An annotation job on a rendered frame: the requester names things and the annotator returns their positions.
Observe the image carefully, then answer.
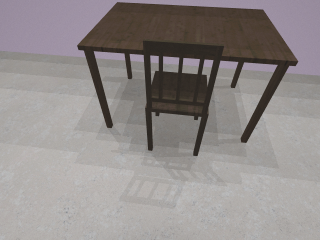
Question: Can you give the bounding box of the table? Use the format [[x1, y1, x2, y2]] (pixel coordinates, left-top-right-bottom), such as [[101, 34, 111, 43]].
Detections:
[[77, 2, 298, 143]]

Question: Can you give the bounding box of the chair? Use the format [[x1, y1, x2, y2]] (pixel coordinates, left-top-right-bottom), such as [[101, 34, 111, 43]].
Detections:
[[143, 39, 224, 156]]

